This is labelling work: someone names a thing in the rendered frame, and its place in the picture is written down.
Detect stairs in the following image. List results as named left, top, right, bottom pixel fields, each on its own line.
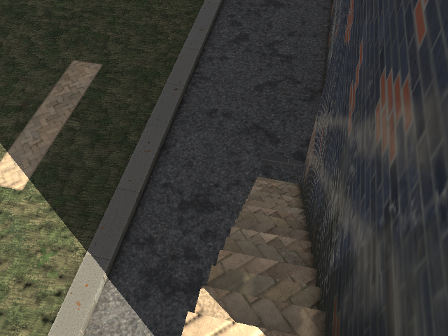
left=181, top=177, right=326, bottom=336

